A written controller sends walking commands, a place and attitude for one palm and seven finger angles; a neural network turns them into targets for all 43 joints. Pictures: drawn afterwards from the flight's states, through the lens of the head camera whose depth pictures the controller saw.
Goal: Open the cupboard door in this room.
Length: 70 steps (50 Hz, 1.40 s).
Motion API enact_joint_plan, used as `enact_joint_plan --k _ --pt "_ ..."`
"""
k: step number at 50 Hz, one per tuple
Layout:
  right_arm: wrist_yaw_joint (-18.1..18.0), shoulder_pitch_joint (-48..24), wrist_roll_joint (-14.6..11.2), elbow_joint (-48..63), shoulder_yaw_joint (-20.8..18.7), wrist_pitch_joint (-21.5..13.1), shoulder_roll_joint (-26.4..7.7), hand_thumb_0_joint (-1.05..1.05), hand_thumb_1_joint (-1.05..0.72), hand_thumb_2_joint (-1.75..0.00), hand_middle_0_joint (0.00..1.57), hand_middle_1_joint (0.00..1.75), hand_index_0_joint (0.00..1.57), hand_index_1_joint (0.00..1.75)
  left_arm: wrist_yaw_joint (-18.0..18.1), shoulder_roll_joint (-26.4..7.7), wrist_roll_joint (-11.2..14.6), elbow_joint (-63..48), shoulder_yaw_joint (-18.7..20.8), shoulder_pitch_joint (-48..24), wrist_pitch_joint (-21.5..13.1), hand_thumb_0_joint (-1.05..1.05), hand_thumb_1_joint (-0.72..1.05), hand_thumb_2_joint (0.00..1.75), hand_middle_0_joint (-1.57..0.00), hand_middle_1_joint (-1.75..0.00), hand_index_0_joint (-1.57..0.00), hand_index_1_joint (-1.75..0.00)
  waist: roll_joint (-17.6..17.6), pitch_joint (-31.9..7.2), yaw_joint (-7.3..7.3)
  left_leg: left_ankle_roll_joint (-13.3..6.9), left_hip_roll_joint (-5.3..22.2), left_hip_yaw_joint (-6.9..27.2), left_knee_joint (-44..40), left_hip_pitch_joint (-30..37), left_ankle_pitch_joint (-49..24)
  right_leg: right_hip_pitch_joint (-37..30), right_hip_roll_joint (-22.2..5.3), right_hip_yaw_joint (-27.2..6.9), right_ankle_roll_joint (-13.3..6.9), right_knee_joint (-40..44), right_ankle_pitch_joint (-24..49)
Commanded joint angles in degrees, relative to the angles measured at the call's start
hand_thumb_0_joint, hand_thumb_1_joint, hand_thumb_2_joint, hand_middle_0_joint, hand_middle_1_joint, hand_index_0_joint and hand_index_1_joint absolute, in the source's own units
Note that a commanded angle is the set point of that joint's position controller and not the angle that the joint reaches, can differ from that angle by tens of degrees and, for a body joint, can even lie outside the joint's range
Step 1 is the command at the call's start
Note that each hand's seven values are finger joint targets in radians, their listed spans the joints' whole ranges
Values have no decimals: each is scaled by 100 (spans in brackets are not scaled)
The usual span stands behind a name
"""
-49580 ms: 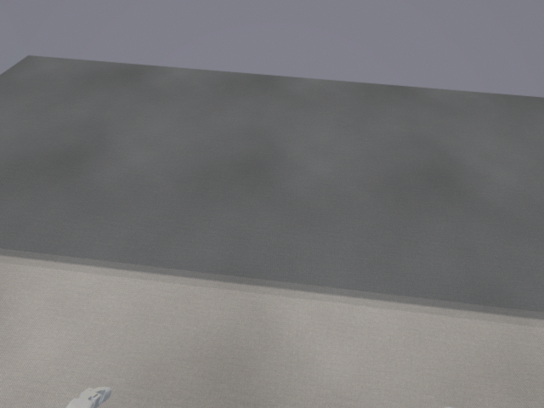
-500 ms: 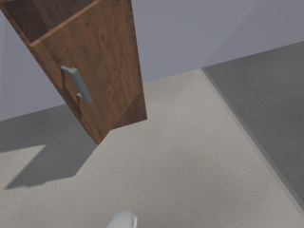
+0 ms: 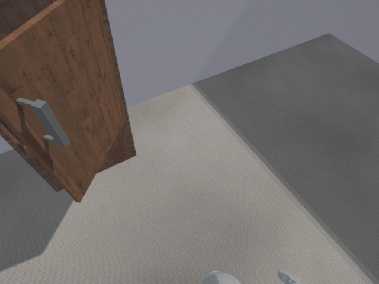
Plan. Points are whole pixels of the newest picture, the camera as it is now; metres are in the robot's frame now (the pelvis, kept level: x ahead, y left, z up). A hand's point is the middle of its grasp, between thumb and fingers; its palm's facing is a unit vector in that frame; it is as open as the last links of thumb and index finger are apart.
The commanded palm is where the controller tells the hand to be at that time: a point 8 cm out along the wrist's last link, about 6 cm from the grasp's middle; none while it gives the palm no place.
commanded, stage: walk to a spot facing it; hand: left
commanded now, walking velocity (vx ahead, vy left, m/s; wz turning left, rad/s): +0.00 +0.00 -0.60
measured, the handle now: (45, 123) +0.41 +0.39 +0.03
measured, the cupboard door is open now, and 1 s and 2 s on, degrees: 43 43 43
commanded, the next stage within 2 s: turn to face it in 1.84 s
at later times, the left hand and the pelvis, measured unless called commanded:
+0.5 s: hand (144, 260) +0.18 +0.12 -0.15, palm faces -0.33 -0.91 -0.24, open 7.4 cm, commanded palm none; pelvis +0.02 -0.03 +0.00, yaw -19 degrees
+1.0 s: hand (220, 199) +0.36 -0.07 -0.17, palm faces -0.66 -0.73 -0.17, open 7.4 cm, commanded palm none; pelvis +0.14 -0.13 -0.02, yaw -37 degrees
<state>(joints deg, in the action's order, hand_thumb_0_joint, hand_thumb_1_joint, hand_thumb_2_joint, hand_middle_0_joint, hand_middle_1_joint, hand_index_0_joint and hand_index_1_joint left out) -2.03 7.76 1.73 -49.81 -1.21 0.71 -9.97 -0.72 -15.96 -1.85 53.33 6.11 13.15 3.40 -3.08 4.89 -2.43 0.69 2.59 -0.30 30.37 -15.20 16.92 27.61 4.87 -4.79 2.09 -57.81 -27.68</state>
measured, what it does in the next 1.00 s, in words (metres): walks ahead, turning right: right foot, then left foot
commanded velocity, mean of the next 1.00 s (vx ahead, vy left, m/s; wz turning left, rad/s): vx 0.22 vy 0.00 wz -0.58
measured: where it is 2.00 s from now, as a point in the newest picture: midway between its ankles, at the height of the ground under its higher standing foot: (285, 232)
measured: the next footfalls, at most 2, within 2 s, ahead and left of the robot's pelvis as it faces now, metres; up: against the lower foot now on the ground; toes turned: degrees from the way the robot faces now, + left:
right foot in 0.26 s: +0.04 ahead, -0.15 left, +0.00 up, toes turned -14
left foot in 0.60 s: +0.12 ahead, +0.08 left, +0.00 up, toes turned -19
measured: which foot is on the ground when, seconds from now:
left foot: down 0.00-0.26, up 0.28-0.58, down 0.60-1.00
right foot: up 0.00-0.24, down 0.26-0.60, up 0.62-1.00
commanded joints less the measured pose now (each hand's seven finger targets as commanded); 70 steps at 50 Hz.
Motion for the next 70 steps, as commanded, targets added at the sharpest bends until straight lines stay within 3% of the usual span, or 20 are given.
enact_joint_plan --k 1,6,10,11,13,18,28,29,30,31,33,37,46,49,50,51,52,55,58,70 --pt "-135 238 32 362 -262 -130 -1105 0 -90 -90 20 30 20 30 -128 -212 41 -551 50 -15 -131 0 90 90 -20 -30 -20 -30 1524 -504 125 -766 1385 325 -916 810 -3190 668 -523 438 154 -763 219" --pt "-66 982 23 79 -380 -108 -1314 0 -90 -90 20 30 20 30 -170 -91 63 -691 -94 -551 -184 0 90 90 -20 -30 -20 -30 1579 -863 497 -648 1402 -196 -476 1377 -3849 -43 -448 991 32 1045 380" --pt "-4 851 -9 92 -419 -68 -1441 0 -90 -90 20 30 20 30 -160 -222 82 -565 -67 -260 -203 0 90 90 -20 -30 -20 -30 1493 -726 237 -374 1486 -433 -11 657 -3123 -1296 -412 1090 -195 2452 1164" --pt "28 740 -54 149 -423 -64 -1381 0 -90 -90 20 30 20 30 -127 -449 65 -440 -12 187 -243 0 90 90 -20 -30 -20 -30 1017 -907 -27 -135 1300 -594 686 80 -2520 -2257 -606 787 -330 3152 2077" --pt "40 265 -143 528 -267 3 -856 0 -90 -90 20 30 20 30 76 -1529 73 -196 192 909 -293 0 90 90 -20 -30 -20 -30 -1514 -1146 -449 339 114 -613 3258 -1860 2248 -3114 -2866 -2092 -1462 3639 5317" --pt "101 500 -85 186 -306 129 -856 0 -90 -90 20 30 20 30 191 -810 57 -599 31 -389 -229 0 90 90 -20 -30 -20 -30 -766 -690 198 358 362 -73 3422 -1497 769 -1674 -1793 -1080 -1249 3903 2224" --pt "152 1363 -58 -3 -322 -197 -754 0 -90 -90 20 30 20 30 -4 -768 51 -637 78 -591 -332 0 90 90 -20 -30 -20 -30 -438 -450 604 219 -162 -508 -209 916 309 -55 -1137 -1457 -1046 3850 -909" --pt "64 1832 -23 -161 -373 -265 -1067 0 -90 -90 20 30 20 30 -46 -418 78 -723 8 -623 -329 0 90 90 -20 -30 -20 -30 500 -573 802 25 439 203 -1008 1819 1021 764 -638 -1030 -743 2919 -899" --pt "19 2257 97 -241 -505 -313 -1704 0 -90 -90 20 30 20 30 -97 41 142 -871 -87 -621 -340 0 90 90 -20 -30 -20 -30 2443 -581 967 -478 2179 2532 -1995 2230 2684 1840 173 110 -370 868 -915" --pt "-15 2341 48 -225 -506 -336 -1733 0 -90 -90 20 30 20 30 -126 -146 59 -1079 -81 -1187 -404 0 90 90 -20 -30 -20 -30 1890 -204 1036 -908 2879 3112 -2380 1662 2867 2093 -448 73 -355 -4 -491" --pt "8 1814 102 -35 -361 -402 -1374 0 -90 -90 20 30 20 30 -260 -150 -56 -962 44 -1084 -438 0 90 90 -20 -30 -20 -30 820 23 648 -800 2280 2311 -2371 927 1977 1771 -664 152 -288 -916 400" --pt "-26 1861 29 -242 -147 -517 -796 0 -90 -90 20 30 20 30 -339 230 -16 -677 -98 -821 -355 0 90 90 -20 -30 -20 -30 1294 -67 453 -266 1434 -115 -1617 1506 -1841 1857 -821 631 -166 -1101 1374" --pt "12 2422 69 -643 -191 -469 -940 0 -90 -90 20 30 20 30 -352 260 48 -687 -216 -1412 -377 0 90 90 -20 -30 -20 -30 1434 -93 554 -449 1668 -1311 -1088 1733 -3773 415 -523 1485 -489 1657 1276" --pt "23 1861 -24 -540 -238 -461 -1176 0 -90 -90 20 30 20 30 -270 -101 35 -144 -54 298 -466 0 90 90 -20 -30 -20 -30 1114 -812 -380 -194 1539 -1604 868 967 -4774 -2123 -205 1547 -840 2284 1500" --pt "108 1704 -137 -413 -201 -476 -987 0 -90 -90 20 30 20 30 -194 -707 5 150 123 1290 -536 0 90 90 -20 -30 -20 -30 32 -1475 -837 32 1129 -1743 2509 -491 -3172 -4022 -1025 491 -1138 2661 1173" --pt "126 1784 -233 -159 -118 -463 -527 0 -90 -90 20 30 20 30 -63 -1389 69 234 273 1829 -561 0 90 90 -20 -30 -20 -30 -1533 -2167 -861 324 26 -1261 4767 -2177 1663 -4903 -2895 -2978 -1781 3701 1300" --pt "110 1206 -196 -86 -184 -409 -721 0 -90 -90 20 30 20 30 27 -1427 184 206 264 1453 -506 0 90 90 -20 -30 -20 -30 -990 -1531 -720 118 276 -162 5354 -2673 1572 -4164 -2886 -3119 -1737 4247 848" --pt "121 1124 -81 -373 -242 -310 -541 0 -90 -90 20 30 20 30 64 -487 162 -125 -51 43 -586 0 90 90 -20 -30 -20 -30 53 -331 153 157 808 36 4577 -1891 68 -1532 -2182 -1289 -1225 4562 1100" --pt "148 1574 -22 -666 -221 -173 -303 0 -90 -90 20 30 20 30 80 -205 108 -11 -107 84 -734 0 90 90 -20 -30 -20 -30 14 -562 427 186 710 -90 3779 -1516 -288 -1446 -1697 -484 -947 4578 2382" --pt "262 -345 -96 -225 -207 -181 -318 0 -90 -90 20 30 20 30 217 171 140 790 -293 1634 -922 0 90 90 -20 -30 -20 -30 -196 -16 29 139 319 -273 2388 -2960 -906 -3302 -1638 -393 -495 4419 5427"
